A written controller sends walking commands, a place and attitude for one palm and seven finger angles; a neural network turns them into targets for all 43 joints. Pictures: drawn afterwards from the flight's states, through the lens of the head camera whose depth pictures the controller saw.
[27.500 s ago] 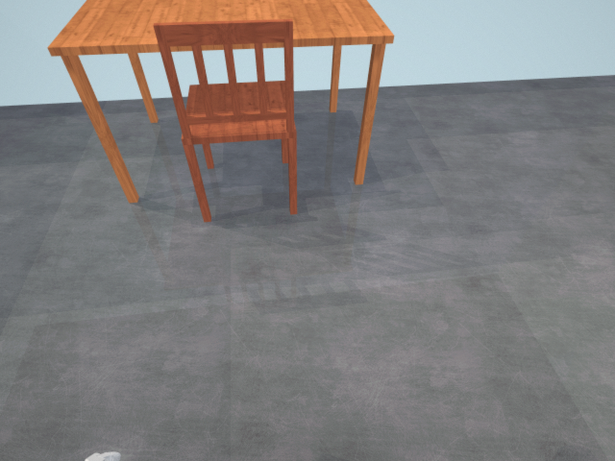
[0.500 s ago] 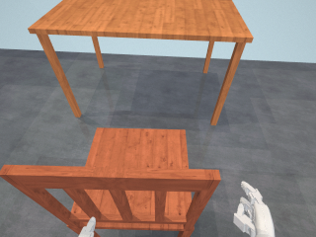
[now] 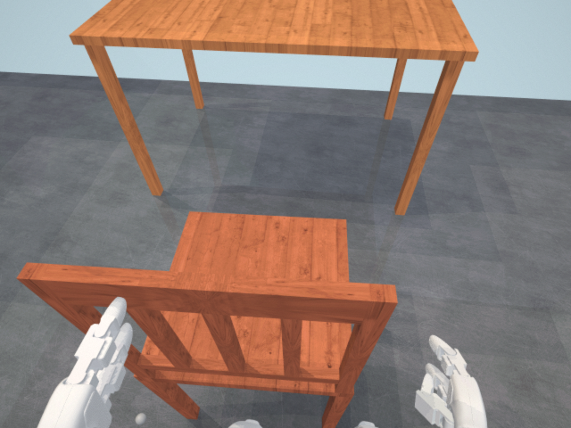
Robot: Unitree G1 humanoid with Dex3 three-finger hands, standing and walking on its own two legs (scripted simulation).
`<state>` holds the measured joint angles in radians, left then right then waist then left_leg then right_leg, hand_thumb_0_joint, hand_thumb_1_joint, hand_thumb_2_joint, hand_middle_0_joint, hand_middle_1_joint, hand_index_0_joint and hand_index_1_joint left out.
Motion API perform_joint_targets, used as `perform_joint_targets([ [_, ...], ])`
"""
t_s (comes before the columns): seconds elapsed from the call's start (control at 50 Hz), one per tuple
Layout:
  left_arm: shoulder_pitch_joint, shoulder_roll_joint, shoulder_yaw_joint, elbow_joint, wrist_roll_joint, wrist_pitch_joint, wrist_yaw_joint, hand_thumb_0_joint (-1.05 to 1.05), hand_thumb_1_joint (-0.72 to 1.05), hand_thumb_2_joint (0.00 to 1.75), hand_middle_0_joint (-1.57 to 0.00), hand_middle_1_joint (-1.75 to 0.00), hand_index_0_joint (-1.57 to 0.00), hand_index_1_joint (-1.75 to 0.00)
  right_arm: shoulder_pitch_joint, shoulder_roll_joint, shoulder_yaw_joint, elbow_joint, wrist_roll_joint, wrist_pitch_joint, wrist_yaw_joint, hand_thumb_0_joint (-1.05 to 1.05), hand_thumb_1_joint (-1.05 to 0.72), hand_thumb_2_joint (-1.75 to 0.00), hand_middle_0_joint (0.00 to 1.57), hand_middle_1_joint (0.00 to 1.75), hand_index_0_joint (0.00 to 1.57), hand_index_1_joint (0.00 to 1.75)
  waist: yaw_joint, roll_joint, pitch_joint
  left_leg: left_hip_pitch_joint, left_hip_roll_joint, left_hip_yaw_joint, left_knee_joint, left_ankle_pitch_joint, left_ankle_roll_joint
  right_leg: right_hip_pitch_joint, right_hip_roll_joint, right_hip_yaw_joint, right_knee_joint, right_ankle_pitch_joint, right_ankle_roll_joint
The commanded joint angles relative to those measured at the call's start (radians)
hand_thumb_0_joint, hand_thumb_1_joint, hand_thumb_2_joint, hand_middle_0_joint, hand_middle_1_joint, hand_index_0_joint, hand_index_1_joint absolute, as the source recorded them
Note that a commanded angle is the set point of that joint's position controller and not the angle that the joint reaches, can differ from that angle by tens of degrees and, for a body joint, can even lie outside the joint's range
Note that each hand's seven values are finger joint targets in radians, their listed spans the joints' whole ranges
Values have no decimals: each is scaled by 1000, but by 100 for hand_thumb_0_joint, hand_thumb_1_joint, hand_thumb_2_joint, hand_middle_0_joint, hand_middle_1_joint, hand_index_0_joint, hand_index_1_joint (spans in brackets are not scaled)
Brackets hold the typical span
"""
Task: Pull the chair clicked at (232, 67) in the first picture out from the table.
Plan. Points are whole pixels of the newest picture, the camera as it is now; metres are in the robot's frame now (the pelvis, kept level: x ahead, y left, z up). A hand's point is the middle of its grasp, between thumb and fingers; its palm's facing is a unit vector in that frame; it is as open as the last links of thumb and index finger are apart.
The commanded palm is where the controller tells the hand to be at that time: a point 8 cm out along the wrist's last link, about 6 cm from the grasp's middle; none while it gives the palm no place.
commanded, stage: draw the hand back to the body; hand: left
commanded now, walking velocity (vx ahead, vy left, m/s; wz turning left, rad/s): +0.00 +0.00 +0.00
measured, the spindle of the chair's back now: (227, 341) +0.25 +0.12 -0.04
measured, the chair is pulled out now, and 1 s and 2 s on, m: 0.69 0.68 0.68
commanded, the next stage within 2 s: step back with the hand held close in 1.06 s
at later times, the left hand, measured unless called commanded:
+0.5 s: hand (44, 303) +0.19 +0.23 +0.20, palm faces +0.40 -0.80 -0.44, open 11.9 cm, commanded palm +0.14 +0.27 +0.22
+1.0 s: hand (33, 242) +0.23 +0.25 +0.23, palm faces +0.44 -0.77 -0.46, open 7.5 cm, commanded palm +0.18 +0.29 +0.25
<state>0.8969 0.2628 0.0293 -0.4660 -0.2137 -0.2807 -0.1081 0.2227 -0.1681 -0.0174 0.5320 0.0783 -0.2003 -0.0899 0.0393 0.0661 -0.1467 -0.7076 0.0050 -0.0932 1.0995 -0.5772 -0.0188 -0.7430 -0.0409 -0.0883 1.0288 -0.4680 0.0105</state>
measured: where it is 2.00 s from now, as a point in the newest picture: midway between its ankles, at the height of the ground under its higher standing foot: outside the picture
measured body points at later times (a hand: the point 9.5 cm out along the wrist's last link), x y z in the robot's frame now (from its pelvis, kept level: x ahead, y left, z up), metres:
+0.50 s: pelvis +0.02 -0.01 +0.07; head +0.00 -0.04 +0.51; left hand +0.16 +0.27 +0.22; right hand +0.21 -0.23 -0.01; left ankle -0.01 +0.13 -0.67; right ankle +0.03 -0.13 -0.67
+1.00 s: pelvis +0.04 -0.01 +0.07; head +0.03 -0.04 +0.52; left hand +0.21 +0.29 +0.25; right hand +0.22 -0.24 -0.02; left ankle -0.01 +0.13 -0.67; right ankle +0.03 -0.13 -0.67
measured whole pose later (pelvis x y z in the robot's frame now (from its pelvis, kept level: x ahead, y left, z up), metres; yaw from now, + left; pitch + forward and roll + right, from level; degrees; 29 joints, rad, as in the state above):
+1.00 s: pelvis +0.04 -0.01 +0.07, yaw -1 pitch -2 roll -1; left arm 0.50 0.35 0.33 -0.44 -0.04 -0.02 0.15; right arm 0.17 -0.23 0.00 0.69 0.03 -0.14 -0.11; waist 0.06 0.09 0.00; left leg -0.08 0.02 -0.05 0.46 -0.34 -0.02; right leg -0.15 -0.02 -0.06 0.45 -0.26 0.01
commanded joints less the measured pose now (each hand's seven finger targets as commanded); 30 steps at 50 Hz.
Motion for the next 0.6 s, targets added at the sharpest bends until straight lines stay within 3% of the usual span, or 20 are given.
perform_joint_targets([
  [0.0, -20, 163, 144, -355, 147, 109, 194, 0, -30, 32, -4, -5, -4, -5, -80, -95, -6, -205, -25, -44, -59, 0, -90, -90, 20, 30, 20, 30, 5, 48, -98, 133, 27, 41, -318, 268, 23, 321, -28, 29, -298, 125, -50],
  [0.02, -60, 145, 129, -336, 167, 156, 229, 0, -26, 34, -4, -6, -4, -6, -80, -98, -2, -183, -30, -34, -67, 0, -90, -90, 20, 30, 20, 30, -1, 63, -65, 160, 35, 42, -331, 267, 22, 322, -30, 18, -316, 122, -49],
  [0.08, -130, 169, 161, -257, 185, 229, 282, 0, -15, 39, -5, -8, -5, -8, -103, -103, 8, -148, -39, -12, -90, 0, -90, -90, 20, 30, 20, 30, 0, -45, 36, 206, 42, 37, -386, 267, 29, 347, -27, 1, -409, 109, -43],
  [0.16, -225, 177, 177, -223, 194, 236, 298, 0, -1, 46, -7, -11, -7, -11, -137, -114, 25, -123, -46, -31, -86, 0, -90, -90, 20, 30, 20, 30, 2, -36, 117, 295, 39, 38, -482, 222, 30, 394, -31, 10, -504, 74, -39],
  [0.18, -257, 215, 213, -234, 197, 236, 302, 0, 3, 48, -8, -12, -8, -12, -139, -122, 24, -115, -45, -35, -86, 0, -90, -90, 20, 30, 20, 30, 11, -7, 116, 313, 36, 37, -503, 228, 27, 416, -32, 15, -528, 77, -43],
  [0.2, -279, 217, 218, -251, 195, 230, 304, 0, 7, 50, -8, -13, -8, -13, -143, -122, 28, -110, -48, -44, -83, 0, -90, -90, 20, 30, 20, 30, 9, 34, 119, 338, 33, 41, -527, 230, 26, 437, -34, 18, -537, 89, -43],
  [0.3, -309, 198, 253, -179, 190, 214, 300, 0, 25, 58, -11, -16, -11, -16, -159, -127, 21, -71, -49, -59, -66, 0, -90, -90, 20, 30, 20, 30, 13, 11, 170, 400, 38, 38, -609, 265, 22, 489, -29, 24, -592, 138, -41],
  [0.42, -341, 202, 301, -159, 186, 192, 287, 0, 47, 69, -14, -21, -14, -21, -168, -133, 9, -54, -52, -46, -46, 0, -90, -90, 20, 30, 20, 30, 19, -5, 139, 463, 46, 50, -657, 361, 29, 565, -32, 28, -612, 243, -35],
  [0.46, -362, 226, 334, -173, 183, 184, 288, 0, 54, 73, -15, -22, -15, -22, -170, -136, 5, -48, -52, -45, -42, 0, -90, -90, 20, 30, 20, 30, 24, -14, 120, 484, 48, 49, -667, 401, 29, 588, -32, 29, -616, 282, -35],
  [0.48, -387, 250, 360, -181, 184, 184, 289, 0, 57, 74, -16, -23, -16, -23, -173, -139, 3, -43, -52, -44, -43, 0, -90, -90, 20, 30, 20, 30, 25, 22, 115, 494, 47, 51, -671, 413, 28, 597, -34, 33, -623, 295, -38],
  [0.54, -408, 261, 390, -197, 179, 179, 292, 0, 68, 80, -17, -26, -17, -26, -167, -139, 0, -32, -54, -42, -39, 0, -90, -90, 20, 30, 20, 30, 26, -2, 83, 533, 50, 57, -674, 497, 29, 629, -34, 33, -615, 394, -36],
  [0.58, -460, 288, 424, -198, 176, 183, 293, 0, 75, 83, -18, -27, -18, -27, -173, -145, 0, -21, -54, -40, -37, 0, -90, -90, 20, 30, 20, 30, 23, 24, 88, 537, 49, 57, -679, 518, 27, 640, -34, 40, -625, 417, -38],
])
